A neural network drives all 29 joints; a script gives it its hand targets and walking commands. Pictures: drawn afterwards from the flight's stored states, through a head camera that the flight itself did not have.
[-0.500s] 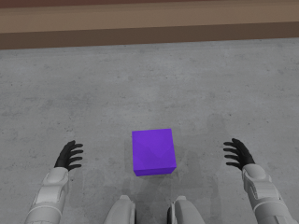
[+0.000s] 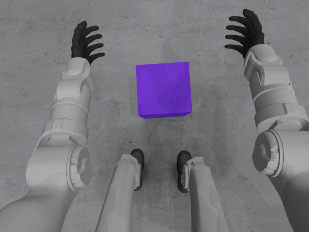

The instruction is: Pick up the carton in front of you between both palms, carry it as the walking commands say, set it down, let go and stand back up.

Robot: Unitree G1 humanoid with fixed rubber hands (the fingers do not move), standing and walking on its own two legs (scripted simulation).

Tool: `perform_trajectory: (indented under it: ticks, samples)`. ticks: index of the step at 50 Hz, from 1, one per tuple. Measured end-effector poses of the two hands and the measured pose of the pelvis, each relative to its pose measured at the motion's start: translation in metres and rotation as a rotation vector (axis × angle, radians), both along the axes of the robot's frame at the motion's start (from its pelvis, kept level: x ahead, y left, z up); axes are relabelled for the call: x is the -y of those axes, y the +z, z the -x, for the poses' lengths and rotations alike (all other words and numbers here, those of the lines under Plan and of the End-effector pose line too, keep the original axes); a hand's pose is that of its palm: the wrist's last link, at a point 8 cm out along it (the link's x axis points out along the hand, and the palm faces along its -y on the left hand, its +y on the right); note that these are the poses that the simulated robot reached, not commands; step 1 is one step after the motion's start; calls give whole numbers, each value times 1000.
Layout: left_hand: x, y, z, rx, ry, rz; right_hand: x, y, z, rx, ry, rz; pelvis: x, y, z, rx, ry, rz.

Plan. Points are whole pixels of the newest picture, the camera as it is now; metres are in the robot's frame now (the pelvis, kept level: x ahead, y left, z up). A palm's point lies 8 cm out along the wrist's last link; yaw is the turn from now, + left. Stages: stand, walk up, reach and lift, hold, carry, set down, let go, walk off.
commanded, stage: reach and lift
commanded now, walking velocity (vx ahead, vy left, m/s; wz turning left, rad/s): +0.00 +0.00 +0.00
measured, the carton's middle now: (163, 94) +0.51 +0.00 -0.51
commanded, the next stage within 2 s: none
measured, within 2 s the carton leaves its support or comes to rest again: leaves its support in 1.72 s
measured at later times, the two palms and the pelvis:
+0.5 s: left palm (108, 87) +0.49 +0.20 -0.32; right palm (218, 81) +0.52 -0.19 -0.32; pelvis +0.00 +0.00 -0.16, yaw +1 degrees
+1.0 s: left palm (118, 91) +0.50 +0.20 -0.45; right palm (204, 88) +0.52 -0.17 -0.46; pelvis -0.02 +0.00 -0.27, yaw +2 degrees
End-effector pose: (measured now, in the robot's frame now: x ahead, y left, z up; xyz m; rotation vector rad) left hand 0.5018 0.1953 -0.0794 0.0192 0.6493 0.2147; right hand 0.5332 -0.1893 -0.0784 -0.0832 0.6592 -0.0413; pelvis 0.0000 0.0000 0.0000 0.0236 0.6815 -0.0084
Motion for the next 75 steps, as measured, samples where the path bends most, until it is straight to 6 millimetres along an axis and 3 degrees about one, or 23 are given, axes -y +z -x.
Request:
perform_trajectory:
  ticks: [5,10,16,24,33,44,50,62,67,71,75]
  samples:
    - [4,-27,-6,-2,3,-1,-3,-28,-7,-1,-5,-3,1,-7,-10,-85,-2,-2]
    - [1,-71,-2,-25,7,-5,-5,-72,-3,-22,-20,-1,1,-28,-21,-169,-1,-4]
    - [-4,-142,6,-46,9,-7,-4,-147,8,-43,-39,8,0,-76,-24,-236,5,-5]
    - [-7,-229,13,-41,0,-9,1,-234,17,-25,-47,18,-4,-151,-8,-205,14,-5]
    - [-1,-287,11,-58,3,3,-5,-289,13,-32,-58,11,-5,-214,18,-86,15,-4]
    - [5,-361,11,-118,-12,2,-11,-363,15,-83,-56,4,-5,-257,28,4,17,-5]
    - [-1,-370,-1,-88,-1,-7,-16,-381,9,-54,-34,3,-4,-270,25,34,23,-8]
    - [12,-359,4,-97,-13,16,-23,-361,11,-64,-25,-4,-4,-265,19,15,23,-4]
    - [18,-357,5,-95,-32,19,-30,-360,12,-68,-11,-8,-4,-262,22,9,22,-3]
    - [33,-357,0,-86,-62,38,-45,-361,10,-59,5,-21,-4,-260,24,14,25,-3]
    - [36,-356,-1,-83,-36,28,-46,-361,9,-57,-2,-10,-4,-260,26,18,24,-3]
